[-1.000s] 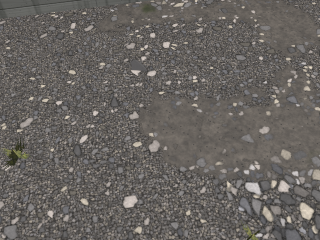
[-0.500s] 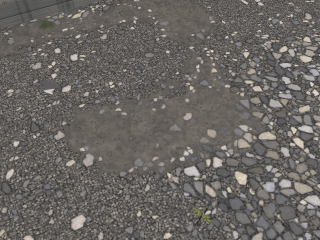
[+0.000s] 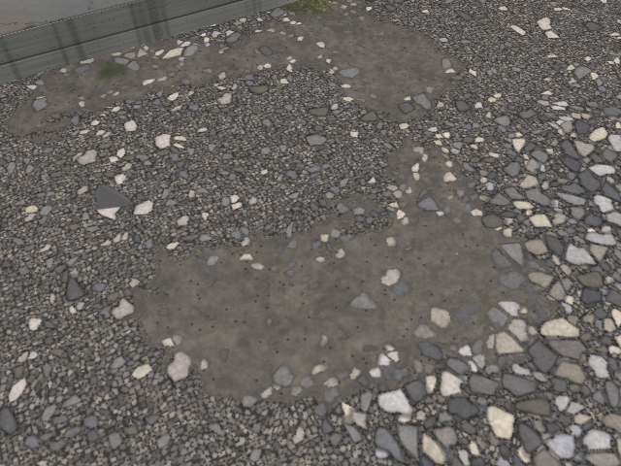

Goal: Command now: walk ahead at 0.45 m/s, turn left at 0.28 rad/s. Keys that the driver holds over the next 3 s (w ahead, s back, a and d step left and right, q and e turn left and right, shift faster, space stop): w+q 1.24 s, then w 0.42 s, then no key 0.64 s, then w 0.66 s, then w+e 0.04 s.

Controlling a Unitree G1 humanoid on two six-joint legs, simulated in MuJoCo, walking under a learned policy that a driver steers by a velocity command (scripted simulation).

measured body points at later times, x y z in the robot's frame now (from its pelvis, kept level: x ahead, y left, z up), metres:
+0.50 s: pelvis +0.28 +0.04 +0.01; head +0.32 +0.06 +0.46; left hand +0.44 +0.31 -0.08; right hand +0.32 -0.24 -0.11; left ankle +0.16 +0.08 -0.73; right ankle +0.49 -0.06 -0.68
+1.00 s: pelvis +0.54 +0.10 +0.01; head +0.58 +0.12 +0.46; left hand +0.39 +0.32 -0.11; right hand +0.85 +0.01 -0.08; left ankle +0.61 +0.28 -0.68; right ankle +0.50 -0.03 -0.73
